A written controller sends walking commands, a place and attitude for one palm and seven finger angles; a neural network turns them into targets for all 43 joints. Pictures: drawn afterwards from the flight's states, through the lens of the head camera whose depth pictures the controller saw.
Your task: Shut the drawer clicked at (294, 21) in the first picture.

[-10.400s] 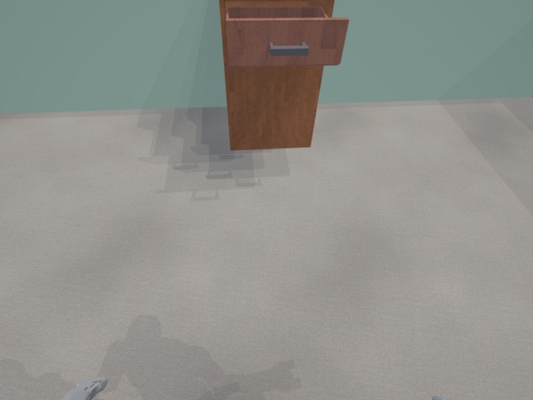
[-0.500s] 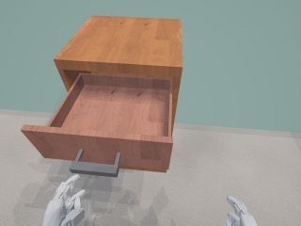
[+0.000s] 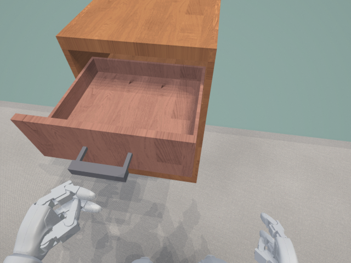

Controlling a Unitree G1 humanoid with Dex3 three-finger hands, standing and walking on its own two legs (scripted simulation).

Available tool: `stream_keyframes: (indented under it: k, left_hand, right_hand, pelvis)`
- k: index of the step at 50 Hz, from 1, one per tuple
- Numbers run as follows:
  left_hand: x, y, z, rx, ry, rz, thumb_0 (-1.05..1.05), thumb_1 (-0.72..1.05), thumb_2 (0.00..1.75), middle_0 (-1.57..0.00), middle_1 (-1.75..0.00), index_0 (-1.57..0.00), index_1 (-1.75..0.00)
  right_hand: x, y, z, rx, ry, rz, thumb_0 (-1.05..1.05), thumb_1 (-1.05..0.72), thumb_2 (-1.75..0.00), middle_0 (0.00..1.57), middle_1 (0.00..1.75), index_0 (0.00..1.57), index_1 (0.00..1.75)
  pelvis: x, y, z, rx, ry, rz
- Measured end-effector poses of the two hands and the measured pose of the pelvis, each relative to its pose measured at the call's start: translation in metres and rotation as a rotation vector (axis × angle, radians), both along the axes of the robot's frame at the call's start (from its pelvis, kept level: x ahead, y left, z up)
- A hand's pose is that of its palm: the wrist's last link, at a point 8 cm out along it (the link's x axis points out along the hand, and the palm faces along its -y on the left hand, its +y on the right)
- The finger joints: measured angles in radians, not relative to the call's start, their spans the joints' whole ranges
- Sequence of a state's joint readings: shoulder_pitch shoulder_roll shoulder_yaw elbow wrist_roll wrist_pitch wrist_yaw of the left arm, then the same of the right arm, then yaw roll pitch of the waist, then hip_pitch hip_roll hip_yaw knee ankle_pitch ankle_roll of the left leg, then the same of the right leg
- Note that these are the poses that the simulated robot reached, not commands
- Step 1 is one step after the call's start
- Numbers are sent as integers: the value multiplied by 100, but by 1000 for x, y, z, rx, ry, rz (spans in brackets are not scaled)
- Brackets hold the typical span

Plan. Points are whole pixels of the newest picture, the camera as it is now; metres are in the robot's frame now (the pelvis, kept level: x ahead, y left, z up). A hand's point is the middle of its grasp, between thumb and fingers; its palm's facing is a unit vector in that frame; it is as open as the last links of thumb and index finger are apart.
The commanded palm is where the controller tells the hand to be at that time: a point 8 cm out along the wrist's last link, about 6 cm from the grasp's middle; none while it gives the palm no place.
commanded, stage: raise the hand and make a fist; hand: left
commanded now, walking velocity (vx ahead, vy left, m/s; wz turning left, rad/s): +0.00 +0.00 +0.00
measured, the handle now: (102, 162) +0.34 +0.19 +0.03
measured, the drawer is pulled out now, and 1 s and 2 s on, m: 0.29 0.29 0.29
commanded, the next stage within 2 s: bring the fist close to the handle in 1.14 s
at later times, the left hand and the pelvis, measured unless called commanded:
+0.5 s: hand (68, 232) +0.17 +0.19 +0.10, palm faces -0.12 -0.99 -0.04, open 3.1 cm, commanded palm +0.12 +0.24 +0.11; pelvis +0.01 +0.05 +0.01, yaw -1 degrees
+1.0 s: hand (68, 231) +0.17 +0.17 +0.12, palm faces -0.09 -0.99 -0.08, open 3.3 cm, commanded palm +0.12 +0.23 +0.13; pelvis +0.02 +0.04 +0.02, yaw -1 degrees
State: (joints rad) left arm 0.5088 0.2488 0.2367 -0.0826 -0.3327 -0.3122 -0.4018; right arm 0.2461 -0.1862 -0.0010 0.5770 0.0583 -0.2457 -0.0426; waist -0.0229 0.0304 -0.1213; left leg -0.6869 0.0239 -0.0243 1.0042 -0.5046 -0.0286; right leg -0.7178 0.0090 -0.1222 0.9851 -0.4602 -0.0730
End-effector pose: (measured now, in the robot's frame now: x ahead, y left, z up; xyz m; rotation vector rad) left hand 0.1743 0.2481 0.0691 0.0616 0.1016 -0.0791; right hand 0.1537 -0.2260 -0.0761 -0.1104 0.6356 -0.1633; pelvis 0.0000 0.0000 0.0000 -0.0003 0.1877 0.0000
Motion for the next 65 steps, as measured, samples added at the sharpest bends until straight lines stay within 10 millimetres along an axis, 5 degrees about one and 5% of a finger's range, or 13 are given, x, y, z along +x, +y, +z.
stream_keyframes:
  k: [5,11,23,33,50,65]
  left_hand:
    - [-14,12,7,30,18,37,2,90,90,-88,-105,-89,-105]
    - [-29,4,1,-17,47,-34,2,90,90,-100,-118,-101,-118]
    - [-17,-3,32,-29,-79,-28,2,90,90,-124,-144,-125,-144]
    - [-27,-7,54,-23,-76,-6,2,90,90,-137,-157,-137,-157]
    - [-23,-18,58,16,-38,-6,2,90,90,-139,-160,-140,-160]
    - [-22,-15,57,46,-42,9,2,90,90,-139,-160,-140,-160]
  right_hand:
    - [-15,-11,5,-39,42,-36,1,-91,-90,20,30,20,30]
    - [-3,-9,22,-99,-18,-4,2,-91,-90,20,30,20,30]
    - [46,52,50,-25,-196,99,1,-91,-90,20,30,20,30]
    - [57,81,55,18,-207,169,1,-90,-90,20,30,20,30]
    - [37,44,44,-6,-131,84,1,-91,-90,20,30,20,30]
    - [46,19,47,-10,-160,64,1,-91,-90,20,30,20,30]
  pelvis:
    - [3,8,7,1,-7,-4]
    - [1,22,10,-12,-9,-5]
    - [9,44,11,-31,-44,-2]
    - [15,52,14,-36,-64,-2]
    - [19,38,17,-24,-64,-7]
    - [22,17,21,-15,-67,0]
